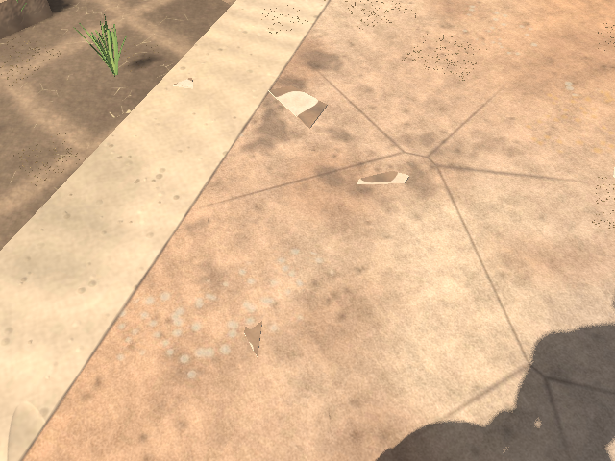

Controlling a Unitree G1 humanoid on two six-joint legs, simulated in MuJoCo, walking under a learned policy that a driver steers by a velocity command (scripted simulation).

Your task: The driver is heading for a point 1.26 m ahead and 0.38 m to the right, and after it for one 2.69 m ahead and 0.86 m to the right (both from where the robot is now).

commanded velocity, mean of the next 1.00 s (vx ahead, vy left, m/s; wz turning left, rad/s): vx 0.16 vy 0.00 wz -0.40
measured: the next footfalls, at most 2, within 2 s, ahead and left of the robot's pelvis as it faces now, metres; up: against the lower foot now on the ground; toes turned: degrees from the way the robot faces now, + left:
left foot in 0.08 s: +0.20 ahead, +0.11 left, +0.00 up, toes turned +3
right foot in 0.60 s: +0.26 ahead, -0.08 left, +0.00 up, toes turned -18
